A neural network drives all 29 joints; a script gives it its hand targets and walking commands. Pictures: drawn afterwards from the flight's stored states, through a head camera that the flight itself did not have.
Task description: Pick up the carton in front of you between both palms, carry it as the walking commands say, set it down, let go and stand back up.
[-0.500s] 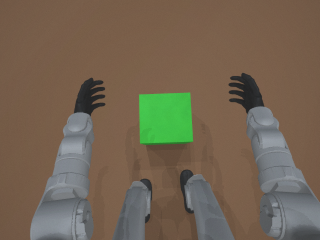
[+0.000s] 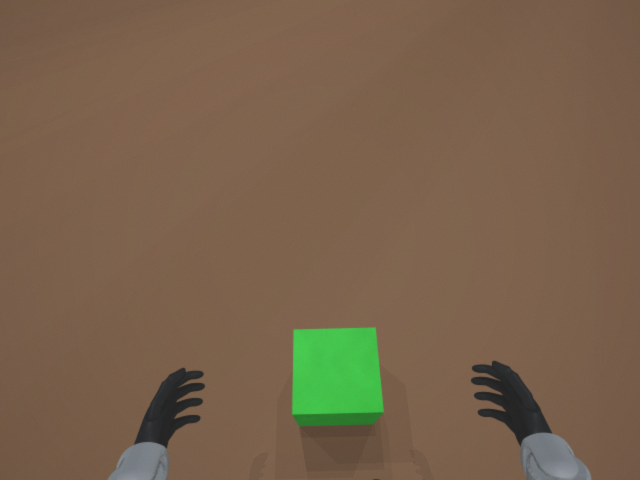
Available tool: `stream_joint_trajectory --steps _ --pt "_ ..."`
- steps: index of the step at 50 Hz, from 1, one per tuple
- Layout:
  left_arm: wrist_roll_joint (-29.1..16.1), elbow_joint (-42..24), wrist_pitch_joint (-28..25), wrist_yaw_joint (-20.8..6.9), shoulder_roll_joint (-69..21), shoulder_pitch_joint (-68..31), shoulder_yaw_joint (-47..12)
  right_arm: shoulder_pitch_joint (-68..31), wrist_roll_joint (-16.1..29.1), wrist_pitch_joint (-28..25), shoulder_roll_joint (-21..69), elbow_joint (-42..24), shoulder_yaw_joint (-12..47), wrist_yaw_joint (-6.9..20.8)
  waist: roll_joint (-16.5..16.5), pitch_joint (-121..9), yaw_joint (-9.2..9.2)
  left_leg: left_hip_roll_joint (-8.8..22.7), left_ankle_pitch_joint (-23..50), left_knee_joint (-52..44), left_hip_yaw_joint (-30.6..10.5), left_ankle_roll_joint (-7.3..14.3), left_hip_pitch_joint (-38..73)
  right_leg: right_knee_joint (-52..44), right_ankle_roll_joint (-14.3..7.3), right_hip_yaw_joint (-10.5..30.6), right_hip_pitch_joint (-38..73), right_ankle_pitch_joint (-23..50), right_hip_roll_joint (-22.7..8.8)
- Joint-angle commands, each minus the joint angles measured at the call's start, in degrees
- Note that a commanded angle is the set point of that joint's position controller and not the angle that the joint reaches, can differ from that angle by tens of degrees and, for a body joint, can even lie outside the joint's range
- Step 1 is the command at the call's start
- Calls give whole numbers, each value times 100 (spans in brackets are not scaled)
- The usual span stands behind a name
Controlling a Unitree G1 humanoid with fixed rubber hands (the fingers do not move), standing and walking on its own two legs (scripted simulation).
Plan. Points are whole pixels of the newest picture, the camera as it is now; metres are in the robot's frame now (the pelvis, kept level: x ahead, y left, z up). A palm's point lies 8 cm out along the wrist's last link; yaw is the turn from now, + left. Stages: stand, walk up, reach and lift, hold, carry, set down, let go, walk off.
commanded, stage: let go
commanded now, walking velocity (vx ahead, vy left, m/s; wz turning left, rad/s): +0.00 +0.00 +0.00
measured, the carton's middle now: (335, 379) +0.37 -0.01 -0.64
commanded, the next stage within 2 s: stand in 0.54 s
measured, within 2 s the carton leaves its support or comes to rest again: neither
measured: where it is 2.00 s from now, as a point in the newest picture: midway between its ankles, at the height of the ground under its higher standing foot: outside the picture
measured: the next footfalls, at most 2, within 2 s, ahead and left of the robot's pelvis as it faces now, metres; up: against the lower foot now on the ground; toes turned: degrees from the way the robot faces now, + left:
none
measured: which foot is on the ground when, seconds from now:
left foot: down 0.00-1.00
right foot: down 0.00-1.00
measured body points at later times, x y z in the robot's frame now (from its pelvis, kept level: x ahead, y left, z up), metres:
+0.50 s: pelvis -0.01 +0.00 +0.01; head +0.00 +0.00 +0.46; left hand +0.17 +0.24 -0.06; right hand +0.17 -0.23 -0.07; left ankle -0.04 +0.11 -0.73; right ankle +0.00 -0.11 -0.73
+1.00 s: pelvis +0.00 +0.00 +0.01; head -0.01 -0.01 +0.46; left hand +0.12 +0.28 -0.09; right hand +0.13 -0.28 -0.10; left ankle -0.04 +0.11 -0.73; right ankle +0.00 -0.11 -0.73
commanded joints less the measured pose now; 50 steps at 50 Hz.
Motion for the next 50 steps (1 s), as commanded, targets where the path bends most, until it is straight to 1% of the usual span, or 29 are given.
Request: stream_joint_trajectory --steps 1,4,9,12,14,19,26,27,28,29,30,32,37,40,50 --pt "-43 -672 -70 -5 544 386 35 375 27 -70 -595 -680 -68 24 94 -1340 17 -30 2313 -689 117 -177 1201 -429 107 -76 2296 2293 32" --pt "-57 -782 70 -41 543 536 -47 477 27 69 -627 -773 19 78 127 -692 36 0 1942 -970 117 -178 1442 -702 108 -124 2461 1767 49" --pt "-48 -952 433 -140 585 566 -131 498 28 441 -685 -880 55 153 139 179 54 61 1107 -1240 140 -138 1440 -857 118 -181 2732 997 83" --pt "-21 -982 632 -174 608 454 -104 401 -35 657 -707 -899 13 176 148 519 39 106 709 -1314 158 -106 1349 -822 128 -214 2898 702 107" --pt "3 -996 735 -187 612 424 -83 387 -85 775 -718 -913 -18 185 141 635 23 129 591 -1333 169 -87 1318 -777 134 -232 3030 658 120" --pt "55 -1005 890 -191 612 482 -56 422 -156 931 -714 -966 -53 178 66 667 18 93 856 -1246 185 -92 1535 -753 120 -227 3157 876 108" --pt "104 -1056 909 -200 620 441 -35 368 -143 937 -670 -1058 -24 175 39 585 69 37 1081 -1124 209 -93 1747 -756 104 -166 3144 1034 74" --pt "-33 -706 758 -89 610 781 -19 176 -201 1263 -859 -1315 -40 20 -86 290 111 40 1479 -969 204 -89 2074 -599 151 -239 3013 1010 205" --pt "18 68 496 167 1284 526 195 212 -29 724 -1253 -225 -235 -143 129 114 126 194 1124 -580 189 -149 1706 -513 148 -91 2410 1117 -299" --pt "27 77 370 264 1288 566 191 388 -61 475 -1222 -182 -243 -213 122 55 49 222 991 -543 114 -144 1837 -499 83 41 2333 1102 -356" --pt "46 187 288 292 1172 480 150 381 -95 336 -1085 -50 -196 -224 57 77 21 264 854 -571 39 -139 1802 -528 52 86 2153 932 -374" --pt "70 316 177 324 1082 426 132 336 -110 183 -1051 143 -183 -263 78 200 37 318 665 -624 -66 -121 1712 -594 31 143 1998 622 -361" --pt "93 660 56 363 1151 420 126 342 -147 60 -1152 519 -165 -327 22 181 42 381 1177 -599 -176 -104 1711 -557 18 214 2069 1141 -401" --pt "100 821 23 396 1195 470 111 399 -158 25 -1226 709 -158 -369 16 145 41 412 1375 -601 -223 -103 1770 -541 16 231 2127 1284 -421" --pt "86 1201 -13 436 1321 537 70 515 -137 -4 -1346 1113 -99 -428 0 184 56 482 1311 -720 -319 -77 1775 -606 -8 307 2236 1230 -512"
